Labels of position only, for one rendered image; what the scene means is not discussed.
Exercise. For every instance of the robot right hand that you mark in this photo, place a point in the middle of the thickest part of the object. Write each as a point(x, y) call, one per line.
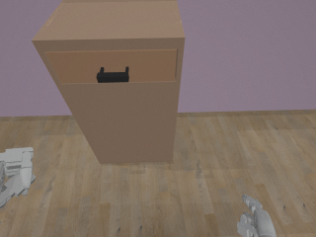
point(255, 225)

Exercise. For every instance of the drawer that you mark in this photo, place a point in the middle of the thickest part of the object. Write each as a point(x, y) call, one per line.
point(144, 65)

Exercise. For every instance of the cabinet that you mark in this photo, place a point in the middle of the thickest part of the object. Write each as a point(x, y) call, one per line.
point(123, 122)

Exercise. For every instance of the robot left hand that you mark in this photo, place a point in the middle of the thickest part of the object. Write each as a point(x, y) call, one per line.
point(16, 163)

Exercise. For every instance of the handle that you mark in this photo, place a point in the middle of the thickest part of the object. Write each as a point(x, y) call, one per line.
point(113, 77)

